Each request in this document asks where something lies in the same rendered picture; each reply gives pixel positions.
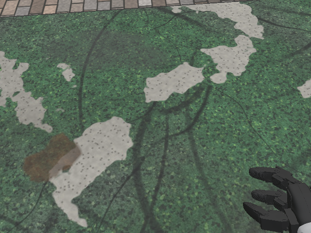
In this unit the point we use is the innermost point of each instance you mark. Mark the right robot hand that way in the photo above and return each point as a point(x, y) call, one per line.
point(294, 206)

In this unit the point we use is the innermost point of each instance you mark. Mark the right robot forearm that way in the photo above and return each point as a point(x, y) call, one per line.
point(305, 228)

